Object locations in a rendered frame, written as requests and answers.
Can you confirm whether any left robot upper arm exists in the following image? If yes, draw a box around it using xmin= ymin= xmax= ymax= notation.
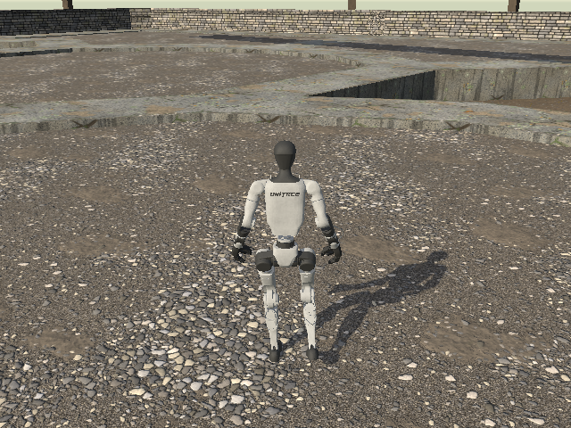
xmin=241 ymin=179 xmax=267 ymax=228

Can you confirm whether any robot left forearm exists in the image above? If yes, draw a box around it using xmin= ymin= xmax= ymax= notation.
xmin=234 ymin=215 xmax=251 ymax=249

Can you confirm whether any right robot upper arm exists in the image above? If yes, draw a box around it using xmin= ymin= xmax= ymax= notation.
xmin=303 ymin=179 xmax=330 ymax=228

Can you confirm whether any right robot hand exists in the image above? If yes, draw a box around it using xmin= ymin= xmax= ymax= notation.
xmin=321 ymin=244 xmax=342 ymax=264

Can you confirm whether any robot left thigh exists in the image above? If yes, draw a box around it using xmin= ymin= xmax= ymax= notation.
xmin=255 ymin=249 xmax=279 ymax=309

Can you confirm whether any robot right foot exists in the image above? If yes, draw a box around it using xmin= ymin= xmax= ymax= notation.
xmin=306 ymin=345 xmax=319 ymax=360

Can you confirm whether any left robot hand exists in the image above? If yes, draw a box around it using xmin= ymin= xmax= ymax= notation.
xmin=231 ymin=244 xmax=252 ymax=263

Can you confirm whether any robot right forearm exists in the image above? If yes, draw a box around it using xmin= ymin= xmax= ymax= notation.
xmin=321 ymin=215 xmax=340 ymax=249

